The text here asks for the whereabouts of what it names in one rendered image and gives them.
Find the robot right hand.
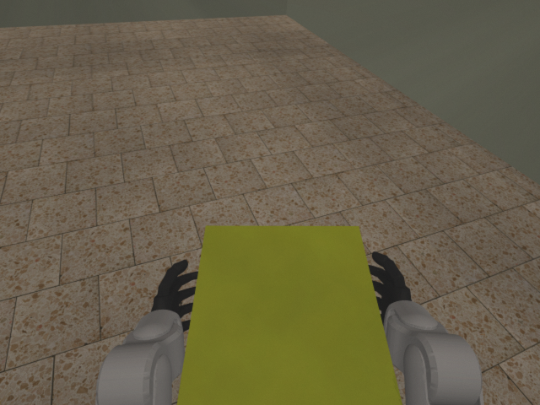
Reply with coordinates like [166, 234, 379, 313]
[369, 251, 412, 324]

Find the robot left forearm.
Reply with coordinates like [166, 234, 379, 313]
[95, 310, 185, 405]

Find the robot right forearm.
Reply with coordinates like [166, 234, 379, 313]
[383, 300, 484, 405]

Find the carton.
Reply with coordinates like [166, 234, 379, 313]
[177, 226, 402, 405]

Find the robot left hand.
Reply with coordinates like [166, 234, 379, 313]
[151, 260, 198, 332]

